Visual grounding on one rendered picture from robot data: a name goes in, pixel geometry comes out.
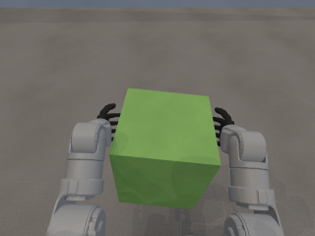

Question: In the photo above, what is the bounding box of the carton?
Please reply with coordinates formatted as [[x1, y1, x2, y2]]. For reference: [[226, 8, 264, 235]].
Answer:
[[109, 88, 221, 209]]

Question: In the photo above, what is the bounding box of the left robot hand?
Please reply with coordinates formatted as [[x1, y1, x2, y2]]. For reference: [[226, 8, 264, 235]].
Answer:
[[96, 103, 121, 141]]

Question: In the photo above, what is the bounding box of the right robot hand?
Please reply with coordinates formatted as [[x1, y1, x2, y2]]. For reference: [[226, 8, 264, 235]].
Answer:
[[213, 107, 234, 147]]

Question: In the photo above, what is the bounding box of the robot left forearm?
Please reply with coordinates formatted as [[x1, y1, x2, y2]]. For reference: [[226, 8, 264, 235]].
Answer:
[[46, 118, 112, 236]]

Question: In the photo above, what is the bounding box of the right robot upper arm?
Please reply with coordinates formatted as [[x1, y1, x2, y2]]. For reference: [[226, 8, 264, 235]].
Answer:
[[223, 212, 284, 236]]

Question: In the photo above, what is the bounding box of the left robot upper arm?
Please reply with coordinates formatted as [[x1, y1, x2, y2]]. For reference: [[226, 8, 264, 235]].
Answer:
[[47, 204, 106, 236]]

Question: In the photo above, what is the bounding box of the robot right forearm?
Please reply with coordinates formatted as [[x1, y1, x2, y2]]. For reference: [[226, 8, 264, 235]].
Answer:
[[220, 124, 284, 236]]

